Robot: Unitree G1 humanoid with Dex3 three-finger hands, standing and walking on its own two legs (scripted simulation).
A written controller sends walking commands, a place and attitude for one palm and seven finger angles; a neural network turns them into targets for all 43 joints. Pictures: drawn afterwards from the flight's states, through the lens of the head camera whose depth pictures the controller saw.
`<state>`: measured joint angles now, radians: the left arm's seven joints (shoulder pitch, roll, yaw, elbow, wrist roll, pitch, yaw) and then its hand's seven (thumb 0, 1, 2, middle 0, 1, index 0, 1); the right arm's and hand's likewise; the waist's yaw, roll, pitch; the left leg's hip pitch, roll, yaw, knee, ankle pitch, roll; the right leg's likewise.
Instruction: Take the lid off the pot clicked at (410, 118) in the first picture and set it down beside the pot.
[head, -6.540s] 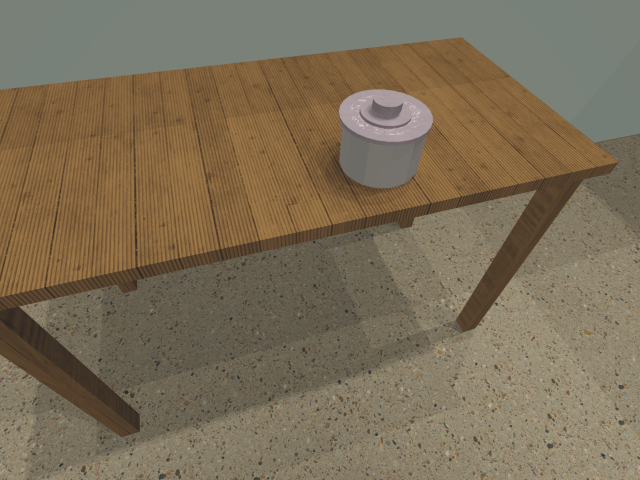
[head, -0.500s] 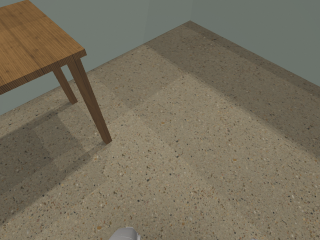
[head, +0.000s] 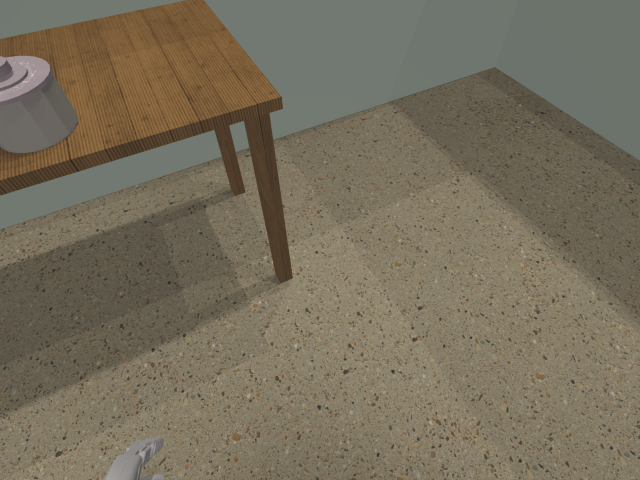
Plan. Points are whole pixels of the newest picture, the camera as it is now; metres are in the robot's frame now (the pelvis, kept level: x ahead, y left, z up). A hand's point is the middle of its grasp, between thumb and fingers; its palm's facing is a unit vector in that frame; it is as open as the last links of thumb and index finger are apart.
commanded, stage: turn to face it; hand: left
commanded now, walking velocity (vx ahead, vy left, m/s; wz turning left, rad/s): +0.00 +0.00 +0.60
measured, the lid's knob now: out of the picture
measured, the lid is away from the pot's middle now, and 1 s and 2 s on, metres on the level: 0.00 0.00 0.00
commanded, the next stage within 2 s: take the last steps up to it in 0.68 s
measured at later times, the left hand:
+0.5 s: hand out of the picture -0.03 +0.21 -0.17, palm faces +0.34 -0.91 -0.24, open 7.3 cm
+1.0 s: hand out of the picture -0.02 +0.19 -0.15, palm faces +0.47 -0.84 -0.27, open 7.3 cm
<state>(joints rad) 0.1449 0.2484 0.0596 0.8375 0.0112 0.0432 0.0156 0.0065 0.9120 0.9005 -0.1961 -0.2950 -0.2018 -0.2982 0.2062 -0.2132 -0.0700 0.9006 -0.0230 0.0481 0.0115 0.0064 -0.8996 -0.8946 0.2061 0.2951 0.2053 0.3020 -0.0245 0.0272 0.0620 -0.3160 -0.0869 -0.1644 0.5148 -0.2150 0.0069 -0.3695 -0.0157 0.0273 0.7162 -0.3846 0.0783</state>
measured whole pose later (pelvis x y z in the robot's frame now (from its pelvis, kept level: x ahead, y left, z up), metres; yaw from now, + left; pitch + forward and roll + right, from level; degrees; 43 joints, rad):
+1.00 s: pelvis +0.02 -0.01 +0.00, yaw +26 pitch +0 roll +1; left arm 0.29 0.15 0.04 0.93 0.03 -0.01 0.01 0.00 0.91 0.90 -0.20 -0.30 -0.20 -0.30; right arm 0.25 -0.22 -0.06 0.99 -0.03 0.05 0.01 0.01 -0.91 -0.89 0.20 0.29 0.20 0.30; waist 0.01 0.06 0.02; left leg -0.43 -0.03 -0.04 0.96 -0.43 0.01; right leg -0.23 -0.03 -0.07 0.54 -0.31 -0.03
